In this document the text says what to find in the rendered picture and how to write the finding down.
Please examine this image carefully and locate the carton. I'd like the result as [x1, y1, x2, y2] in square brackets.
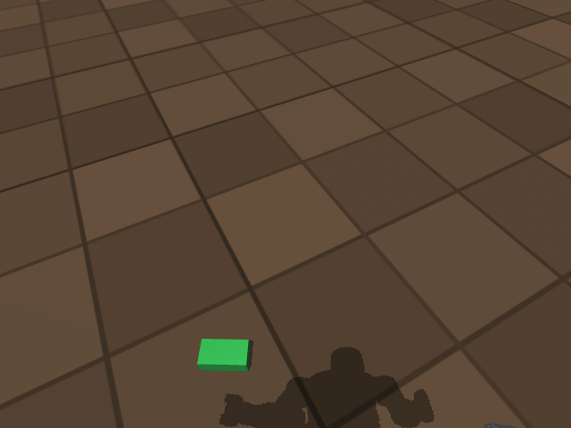
[197, 339, 251, 371]

